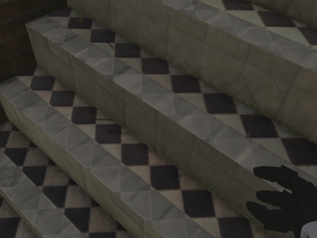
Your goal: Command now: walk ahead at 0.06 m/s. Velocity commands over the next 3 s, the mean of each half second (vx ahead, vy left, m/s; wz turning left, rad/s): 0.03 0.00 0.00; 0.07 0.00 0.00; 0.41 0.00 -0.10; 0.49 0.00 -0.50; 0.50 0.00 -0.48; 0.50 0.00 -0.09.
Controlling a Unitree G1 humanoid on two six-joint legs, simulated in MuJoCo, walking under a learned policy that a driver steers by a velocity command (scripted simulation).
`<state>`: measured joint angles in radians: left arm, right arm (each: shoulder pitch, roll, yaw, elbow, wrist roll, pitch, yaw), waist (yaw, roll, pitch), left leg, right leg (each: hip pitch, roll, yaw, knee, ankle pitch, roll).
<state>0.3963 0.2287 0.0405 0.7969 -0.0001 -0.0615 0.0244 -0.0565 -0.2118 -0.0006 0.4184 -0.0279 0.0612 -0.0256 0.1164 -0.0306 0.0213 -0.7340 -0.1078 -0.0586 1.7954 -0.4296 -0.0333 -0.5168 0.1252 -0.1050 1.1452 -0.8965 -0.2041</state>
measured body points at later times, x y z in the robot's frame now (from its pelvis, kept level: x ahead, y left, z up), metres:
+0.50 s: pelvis -0.24 +0.12 -0.25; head -0.23 +0.08 +0.20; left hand -0.16 +0.38 -0.33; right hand +0.05 -0.07 -0.30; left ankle -0.32 +0.27 -0.79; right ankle -0.20 +0.02 -0.85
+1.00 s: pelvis -0.41 +0.31 -0.56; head -0.33 +0.36 -0.12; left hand -0.28 +0.49 -0.72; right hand -0.40 +0.07 -0.69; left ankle -0.53 +0.30 -1.28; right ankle -0.37 +0.19 -0.91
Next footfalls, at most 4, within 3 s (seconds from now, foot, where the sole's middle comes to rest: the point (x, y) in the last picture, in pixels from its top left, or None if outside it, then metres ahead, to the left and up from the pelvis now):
0.18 left None -0.02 0.20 -0.90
0.34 right None -0.15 0.01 -0.88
0.78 left None -0.48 0.30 -1.32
1.24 right None -0.23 0.30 -1.10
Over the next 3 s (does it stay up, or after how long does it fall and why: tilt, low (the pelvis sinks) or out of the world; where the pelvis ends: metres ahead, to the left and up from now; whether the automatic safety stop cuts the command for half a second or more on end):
stays up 0.17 0.42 -0.12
